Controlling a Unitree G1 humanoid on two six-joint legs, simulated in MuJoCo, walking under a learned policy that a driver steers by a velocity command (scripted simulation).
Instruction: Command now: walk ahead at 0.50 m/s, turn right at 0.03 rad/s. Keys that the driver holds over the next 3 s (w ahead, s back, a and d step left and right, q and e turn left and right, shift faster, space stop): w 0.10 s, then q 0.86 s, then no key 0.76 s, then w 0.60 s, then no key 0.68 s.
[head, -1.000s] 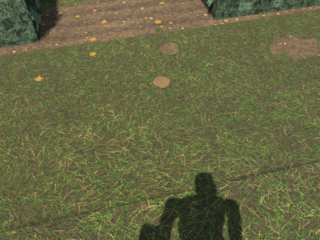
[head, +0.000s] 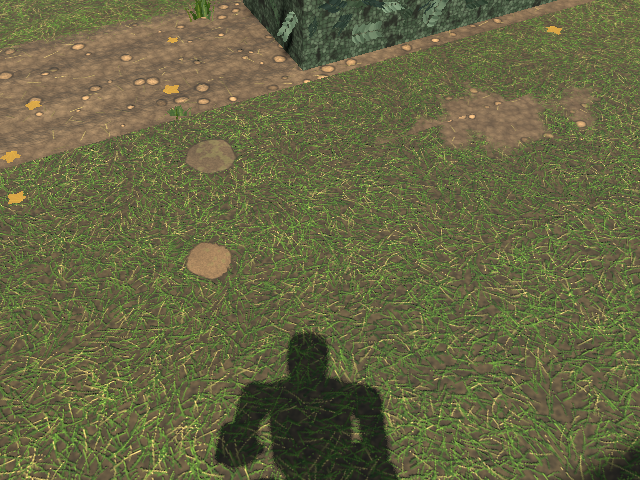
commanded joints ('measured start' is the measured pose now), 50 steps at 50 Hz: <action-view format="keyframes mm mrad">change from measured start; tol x32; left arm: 1 -10 92 33 -72 0 -16 1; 10 599 170 65 53 17 -99 33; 17 147 -55 -24 -50 -4 -91 109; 27 568 50 -41 146 -42 -58 106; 50 143 203 29 -96 -82 0 79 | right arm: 1 83 -116 -20 -16 -12 -9 -14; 26 -597 -117 -56 -303 -33 84 -10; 32 2 -360 -153 -189 32 64 -49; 50 -332 -244 -110 -458 58 58 -29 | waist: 1 44 102 69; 9 250 -213 -272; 28 230 16 122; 32 -55 208 -536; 37 182 31 -61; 50 154 68 -133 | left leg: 1 11 302 -183 3 366 203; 8 -380 132 -66 639 683 106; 9 -588 -8 -32 1072 -266 -3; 10 -765 -70 -212 1170 -445 1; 19 -423 158 -86 421 830 -28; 25 -678 225 -92 61 619 -21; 29 -170 146 29 69 675 29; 32 823 455 -343 384 1512 393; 38 -386 326 -276 12 713 357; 50 -278 257 -533 31 112 218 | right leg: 1 -19 6 -23 78 -89 -13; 7 422 117 -178 -189 -283 -53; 9 1056 -193 205 -258 467 -351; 16 191 -107 -68 -361 121 -168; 28 346 -211 12 4 -412 -69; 33 -296 26 -57 1070 -1038 172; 40 215 36 -79 220 -350 115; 50 436 72 -24 -398 -234 -20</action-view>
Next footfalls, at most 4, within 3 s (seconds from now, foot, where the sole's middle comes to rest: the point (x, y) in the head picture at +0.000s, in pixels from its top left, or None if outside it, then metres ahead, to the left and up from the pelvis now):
0.16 right None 0.16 -0.15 -0.78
0.60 left None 0.44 0.13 -0.95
1.02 right None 0.48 -0.07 -0.95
1.36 left None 0.36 0.12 -0.95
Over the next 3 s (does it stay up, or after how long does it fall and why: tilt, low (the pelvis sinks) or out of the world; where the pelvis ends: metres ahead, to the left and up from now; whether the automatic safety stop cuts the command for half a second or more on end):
stays up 0.68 0.23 -0.18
